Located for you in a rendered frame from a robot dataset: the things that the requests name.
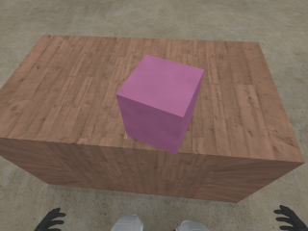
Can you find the pedestal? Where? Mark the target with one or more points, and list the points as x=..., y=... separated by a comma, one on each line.
x=61, y=122

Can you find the robot left thigh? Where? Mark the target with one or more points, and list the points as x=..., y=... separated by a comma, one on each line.
x=128, y=223

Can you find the right robot hand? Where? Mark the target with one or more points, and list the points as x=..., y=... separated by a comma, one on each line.
x=293, y=219

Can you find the carton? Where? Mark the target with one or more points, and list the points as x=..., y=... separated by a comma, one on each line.
x=157, y=101

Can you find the left robot hand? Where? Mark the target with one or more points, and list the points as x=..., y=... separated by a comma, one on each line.
x=48, y=222

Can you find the robot thigh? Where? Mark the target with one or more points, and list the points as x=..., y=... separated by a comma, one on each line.
x=192, y=226
x=128, y=223

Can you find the robot right thigh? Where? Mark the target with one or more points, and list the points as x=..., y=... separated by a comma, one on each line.
x=192, y=226

